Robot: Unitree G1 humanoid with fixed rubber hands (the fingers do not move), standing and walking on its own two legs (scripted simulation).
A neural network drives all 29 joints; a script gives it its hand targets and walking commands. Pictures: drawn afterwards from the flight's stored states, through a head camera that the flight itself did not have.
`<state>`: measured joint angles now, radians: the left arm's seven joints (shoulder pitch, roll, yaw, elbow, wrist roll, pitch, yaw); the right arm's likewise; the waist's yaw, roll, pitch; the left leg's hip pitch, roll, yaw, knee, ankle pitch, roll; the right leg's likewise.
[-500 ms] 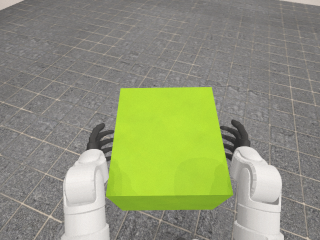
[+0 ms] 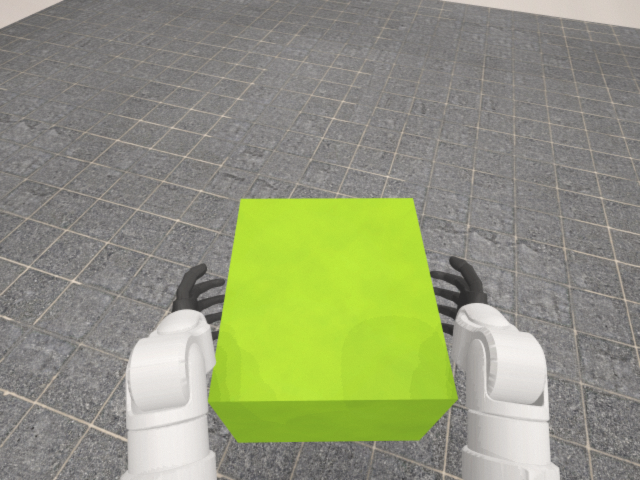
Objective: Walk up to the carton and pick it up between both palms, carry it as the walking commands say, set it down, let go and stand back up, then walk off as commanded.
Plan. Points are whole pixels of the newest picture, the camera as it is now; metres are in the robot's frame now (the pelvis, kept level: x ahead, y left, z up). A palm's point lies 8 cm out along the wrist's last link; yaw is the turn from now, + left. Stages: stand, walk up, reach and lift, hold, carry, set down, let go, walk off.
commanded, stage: carry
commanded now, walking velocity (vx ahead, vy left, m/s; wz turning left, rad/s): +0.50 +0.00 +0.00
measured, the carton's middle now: (328, 316) +0.33 -0.01 -0.01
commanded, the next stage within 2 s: none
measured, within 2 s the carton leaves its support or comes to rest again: neither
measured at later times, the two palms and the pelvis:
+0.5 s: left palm (235, 128) +0.65 +0.15 +0.08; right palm (413, 119) +0.68 -0.17 +0.08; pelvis +0.38 -0.04 +0.02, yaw +4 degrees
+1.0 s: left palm (252, 29) +1.06 +0.15 +0.09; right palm (385, 27) +1.05 -0.17 +0.10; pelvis +0.77 +0.00 +0.01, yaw +0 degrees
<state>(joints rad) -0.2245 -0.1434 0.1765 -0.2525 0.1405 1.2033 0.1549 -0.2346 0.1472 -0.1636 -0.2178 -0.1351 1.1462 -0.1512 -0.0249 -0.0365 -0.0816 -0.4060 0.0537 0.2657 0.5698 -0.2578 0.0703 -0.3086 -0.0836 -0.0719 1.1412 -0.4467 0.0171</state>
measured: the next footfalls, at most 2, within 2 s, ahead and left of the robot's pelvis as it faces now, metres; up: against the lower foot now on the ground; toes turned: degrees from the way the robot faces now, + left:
right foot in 0.30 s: +0.41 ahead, -0.13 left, +0.00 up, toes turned -12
left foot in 0.68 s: +0.68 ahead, +0.10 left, +0.00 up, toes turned +14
